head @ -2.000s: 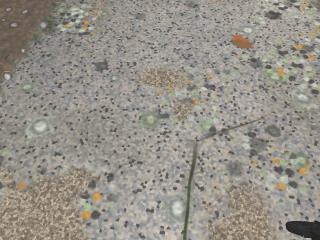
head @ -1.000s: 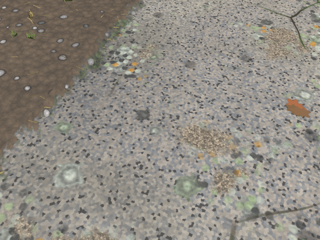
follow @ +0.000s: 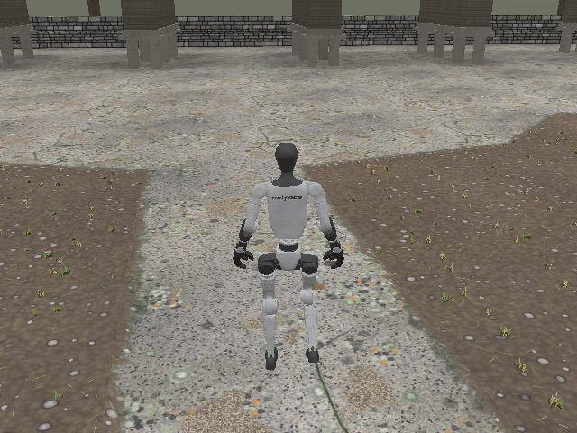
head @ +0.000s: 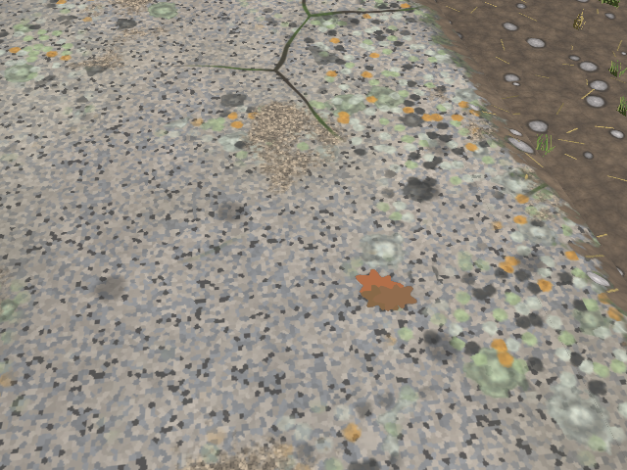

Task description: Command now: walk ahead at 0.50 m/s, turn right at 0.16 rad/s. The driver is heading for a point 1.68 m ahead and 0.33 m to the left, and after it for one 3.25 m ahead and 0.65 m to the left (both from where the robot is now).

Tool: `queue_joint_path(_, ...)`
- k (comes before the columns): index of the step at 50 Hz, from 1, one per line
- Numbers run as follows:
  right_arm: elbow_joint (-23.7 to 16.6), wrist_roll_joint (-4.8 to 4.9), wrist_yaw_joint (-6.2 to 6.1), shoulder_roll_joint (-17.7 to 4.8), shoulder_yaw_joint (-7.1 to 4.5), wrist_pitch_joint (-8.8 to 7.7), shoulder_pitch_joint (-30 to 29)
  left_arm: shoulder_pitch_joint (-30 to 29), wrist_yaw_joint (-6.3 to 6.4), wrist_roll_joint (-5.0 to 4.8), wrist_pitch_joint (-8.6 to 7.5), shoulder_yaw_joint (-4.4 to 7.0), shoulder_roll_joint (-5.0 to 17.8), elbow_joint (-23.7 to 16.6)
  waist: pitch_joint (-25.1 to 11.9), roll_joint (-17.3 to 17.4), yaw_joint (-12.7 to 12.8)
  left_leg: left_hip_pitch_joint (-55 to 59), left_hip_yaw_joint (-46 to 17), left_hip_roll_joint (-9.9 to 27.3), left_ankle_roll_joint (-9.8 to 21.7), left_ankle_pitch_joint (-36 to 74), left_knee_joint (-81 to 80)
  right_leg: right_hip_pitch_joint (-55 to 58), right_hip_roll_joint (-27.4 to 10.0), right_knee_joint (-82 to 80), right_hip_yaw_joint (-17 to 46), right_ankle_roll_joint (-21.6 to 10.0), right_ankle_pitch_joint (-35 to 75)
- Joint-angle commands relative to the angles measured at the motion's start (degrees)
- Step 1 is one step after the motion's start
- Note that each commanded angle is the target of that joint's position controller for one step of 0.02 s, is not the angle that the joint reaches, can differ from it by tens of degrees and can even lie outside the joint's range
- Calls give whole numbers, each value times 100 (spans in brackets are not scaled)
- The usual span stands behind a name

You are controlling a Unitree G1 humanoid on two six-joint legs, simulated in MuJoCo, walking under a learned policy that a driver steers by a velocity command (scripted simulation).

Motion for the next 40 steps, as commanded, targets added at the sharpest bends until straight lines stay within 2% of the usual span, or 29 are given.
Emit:
queue_joint_path(1,-228,49,-41,-713,-146,-81,19,-237,-30,36,-118,81,302,-517,-60,824,1,863,-1668,1489,1058,481,-1394,-1111,-463,-559,70,97,325)
queue_joint_path(3,-136,84,-68,-892,-189,-62,104,-595,-41,69,-143,13,184,-632,12,700,-85,840,-1359,1481,1092,890,-1511,-1135,-506,-1298,-29,171,776)
queue_joint_path(6,1,128,-85,-1025,-203,-4,279,-1122,-99,48,-201,-48,86,-723,78,676,-268,782,-874,1326,956,1173,-1545,-790,-407,-2393,-189,202,1700)
queue_joint_path(9,186,168,-85,-1084,-198,55,619,-1589,-166,-12,-236,-44,129,-836,162,669,-433,890,-753,1402,877,1227,-1477,-481,-258,-2986,-291,177,2155)
queue_joint_path(11,296,196,-93,-1090,-197,114,783,-1838,-214,-27,-260,-21,190,-950,260,676,-440,1132,-868,1555,811,1323,-1329,-440,-208,-3249,-242,67,1996)
queue_joint_path(13,355,205,-123,-1178,-226,189,811,-1754,-244,-18,-300,36,319,-973,230,706,-259,1352,-1010,1665,715,1667,-1042,-138,-125,-3502,-223,-62,1657)
queue_joint_path(14,347,209,-139,-1257,-246,217,721,-1427,-234,-3,-318,99,435,-894,64,726,-16,1321,-966,1610,637,2253,-678,416,-23,-3669,-305,-155,1573)
queue_joint_path(15,328,197,-147,-1218,-223,228,668,-736,-191,26,-321,221,644,-685,-368,641,357,1104,-783,1357,502,2859,91,1480,62,-3816,-396,-296,1616)
queue_joint_path(16,205,108,-144,-975,-122,205,581,217,-125,104,-306,342,955,-506,-1127,452,808,251,-594,1063,295,2207,1417,3078,-526,-3549,94,-565,1715)
queue_joint_path(17,49,72,-136,-344,75,116,1174,840,-77,200,-238,473,1503,-423,-2114,-909,755,-1897,-89,247,-154,-268,3648,5261,-2090,-3697,2338,-1311,923)
queue_joint_path(18,120,171,-130,-570,32,44,1176,959,-86,162,-200,374,1108,-379,-2396,-1191,823,-2530,-730,163,-169,-2248,4560,5115,-2381,-4410,3595,-1491,126)
queue_joint_path(19,14,307,-119,-1015,-122,39,713,628,-82,109,-200,264,804,-341,-1414,-746,787,-2943,-795,448,-138,-1910,4907,4380,-2172,-4581,2857,-1253,-175)
queue_joint_path(20,-71,302,-128,-994,-130,55,389,251,-84,83,-210,204,638,-340,-849,-529,629,-2916,-624,686,-132,-1434,4785,3619,-1947,-4749,2130,-1118,72)
queue_joint_path(21,-93,228,-141,-919,-143,93,237,-79,-109,99,-238,154,464,-306,-457,-360,454,-2748,-576,837,-158,-1076,4532,2953,-1718,-4980,1616,-1053,456)
queue_joint_path(22,-54,195,-151,-826,-169,171,319,-308,-123,132,-294,124,335,-284,-266,-460,253,-2429,-619,984,-180,-796,4330,2461,-1535,-5200,1152,-980,822)
queue_joint_path(24,14,211,-150,-556,-141,318,490,-529,-136,150,-397,152,287,-181,-126,-403,51,-2060,-593,1036,-251,-502,4223,1946,-1422,-5518,574,-991,1385)
queue_joint_path(26,-86,187,-161,-482,-149,398,322,-555,-116,165,-467,203,387,-52,27,-244,-10,-2248,-664,1060,-312,-114,3986,1851,-1435,-5671,126,-1016,1891)
queue_joint_path(28,-200,165,-136,-450,-146,399,54,-472,-73,183,-472,241,469,78,122,-116,33,-2468,-707,1051,-342,448,3431,1990,-1395,-5722,-273,-1007,2207)
queue_joint_path(30,-287,162,-54,-380,-114,357,-244,-437,-29,171,-443,265,562,160,186,-61,120,-2365,-550,1007,-311,1070,2674,2061,-1279,-5753,-699,-913,2330)
queue_joint_path(33,-527,148,68,-285,-48,327,-908,-181,24,119,-377,318,751,310,382,86,386,-2285,-200,935,-220,1464,1844,2291,-1360,-5795,-1059,-855,2364)
queue_joint_path(37,-874,155,189,-356,-53,337,-1450,133,37,-2,-206,387,918,526,513,85,512,-2519,66,822,22,934,1290,3169,-1590,-5427,-1296,-738,2925)
queue_joint_path(39,-978,150,226,-491,-123,359,-1364,87,64,-41,-115,425,1064,541,288,-83,341,-2084,378,527,225,361,1212,3431,-1607,-4820,-1470,-612,4566)
queue_joint_path(40,-964,151,224,-616,-195,382,-1099,51,88,-62,-66,447,1149,528,42,-206,152,-1629,557,304,348,42,1249,3487,-1585,-4280,-1542,-545,5552)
